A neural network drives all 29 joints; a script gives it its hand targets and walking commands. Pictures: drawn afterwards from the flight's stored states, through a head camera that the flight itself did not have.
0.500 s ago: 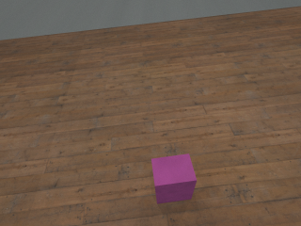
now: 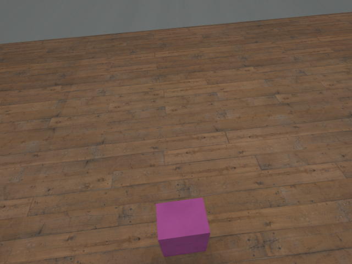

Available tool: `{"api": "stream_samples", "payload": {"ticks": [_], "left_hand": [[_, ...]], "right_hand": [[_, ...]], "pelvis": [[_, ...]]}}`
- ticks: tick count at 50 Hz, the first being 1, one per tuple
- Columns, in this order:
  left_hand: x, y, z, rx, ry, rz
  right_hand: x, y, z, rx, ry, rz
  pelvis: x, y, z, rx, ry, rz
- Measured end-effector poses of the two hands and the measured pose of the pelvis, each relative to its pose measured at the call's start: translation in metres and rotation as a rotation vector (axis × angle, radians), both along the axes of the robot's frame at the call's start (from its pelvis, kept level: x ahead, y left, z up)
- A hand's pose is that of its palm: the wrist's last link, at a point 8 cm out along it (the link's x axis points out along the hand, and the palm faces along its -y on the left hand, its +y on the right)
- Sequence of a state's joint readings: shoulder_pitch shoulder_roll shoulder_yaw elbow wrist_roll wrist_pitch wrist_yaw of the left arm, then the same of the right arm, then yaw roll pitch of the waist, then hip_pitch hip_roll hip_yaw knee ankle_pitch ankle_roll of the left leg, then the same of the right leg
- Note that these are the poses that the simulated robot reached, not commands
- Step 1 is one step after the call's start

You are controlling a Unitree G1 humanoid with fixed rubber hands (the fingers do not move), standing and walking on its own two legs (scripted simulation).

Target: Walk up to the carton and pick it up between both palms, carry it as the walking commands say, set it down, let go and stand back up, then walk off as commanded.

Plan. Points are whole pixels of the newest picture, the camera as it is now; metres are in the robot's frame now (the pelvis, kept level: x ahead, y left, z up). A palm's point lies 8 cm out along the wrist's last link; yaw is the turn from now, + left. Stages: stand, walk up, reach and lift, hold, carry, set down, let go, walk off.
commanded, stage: walk up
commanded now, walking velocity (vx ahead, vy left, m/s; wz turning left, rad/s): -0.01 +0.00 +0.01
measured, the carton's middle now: (182, 228) +0.41 +0.03 -0.63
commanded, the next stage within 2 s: none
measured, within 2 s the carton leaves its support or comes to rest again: neither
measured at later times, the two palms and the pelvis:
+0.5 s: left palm out of the picture +0.07 +0.24 -0.13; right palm out of the picture +0.06 -0.22 -0.16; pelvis +0.04 +0.01 -0.01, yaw +1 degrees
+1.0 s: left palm out of the picture +0.00 +0.27 -0.15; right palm out of the picture +0.02 -0.21 -0.12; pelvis -0.02 +0.03 +0.00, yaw +5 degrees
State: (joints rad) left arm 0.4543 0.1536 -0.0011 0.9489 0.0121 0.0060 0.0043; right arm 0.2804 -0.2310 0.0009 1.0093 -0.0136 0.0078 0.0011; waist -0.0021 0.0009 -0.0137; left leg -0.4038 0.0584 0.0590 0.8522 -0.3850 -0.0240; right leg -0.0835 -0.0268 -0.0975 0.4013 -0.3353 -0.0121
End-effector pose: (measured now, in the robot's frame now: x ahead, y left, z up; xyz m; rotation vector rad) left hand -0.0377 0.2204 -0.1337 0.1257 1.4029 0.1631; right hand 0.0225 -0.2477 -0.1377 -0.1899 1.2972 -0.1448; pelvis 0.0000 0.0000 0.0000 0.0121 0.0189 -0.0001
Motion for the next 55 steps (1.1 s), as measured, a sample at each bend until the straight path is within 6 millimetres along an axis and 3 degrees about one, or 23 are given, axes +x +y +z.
{"api": "stream_samples", "payload": {"ticks": [6,10,14,19,28,36,42,46,50,55], "left_hand": [[0.036,0.005,-0.013,-0.015,0.010,0.023],[0.076,0.006,-0.016,-0.029,-0.054,0.008],[0.108,0.004,-0.016,-0.017,-0.110,-0.008],[0.118,0.006,-0.010,0.024,-0.130,-0.021],[0.111,0.035,-0.002,0.081,-0.134,-0.014],[0.099,0.063,-0.026,0.030,-0.116,0.016],[0.079,0.064,-0.020,-0.001,-0.088,0.035],[0.061,0.059,-0.019,-0.010,-0.081,0.038],[0.041,0.050,-0.015,-0.008,-0.070,0.036],[0.009,0.034,-0.009,0.034,-0.049,0.040]], "right_hand": [[0.037,0.009,-0.005,-0.022,0.007,0.011],[0.051,0.015,0.001,-0.031,-0.003,-0.001],[0.052,0.014,-0.001,-0.030,0.009,-0.002],[0.050,0.012,-0.010,-0.005,0.026,-0.006],[0.043,0.030,-0.017,0.031,0.073,0.016],[0.041,0.051,-0.007,-0.033,0.060,0.069],[0.025,0.049,0.018,-0.085,0.074,0.091],[0.012,0.044,0.024,-0.098,0.072,0.093],[0.000,0.038,0.020,-0.079,0.059,0.084],[-0.009,0.028,0.000,-0.018,0.032,0.067]], "pelvis": [[0.032,0.010,-0.009,-0.024,0.006,0.006],[0.047,0.014,-0.006,-0.027,-0.017,0.001],[0.049,0.010,-0.006,-0.020,-0.018,0.002],[0.049,0.003,-0.008,-0.005,-0.024,0.004],[0.040,0.016,-0.007,0.002,-0.033,0.033],[0.028,0.044,-0.015,-0.043,-0.032,0.080],[0.008,0.047,0.001,-0.089,-0.014,0.103],[-0.007,0.043,0.004,-0.089,-0.009,0.104],[-0.019,0.035,0.004,-0.071,-0.005,0.095],[-0.030,0.018,-0.002,-0.012,-0.011,0.078]]}}
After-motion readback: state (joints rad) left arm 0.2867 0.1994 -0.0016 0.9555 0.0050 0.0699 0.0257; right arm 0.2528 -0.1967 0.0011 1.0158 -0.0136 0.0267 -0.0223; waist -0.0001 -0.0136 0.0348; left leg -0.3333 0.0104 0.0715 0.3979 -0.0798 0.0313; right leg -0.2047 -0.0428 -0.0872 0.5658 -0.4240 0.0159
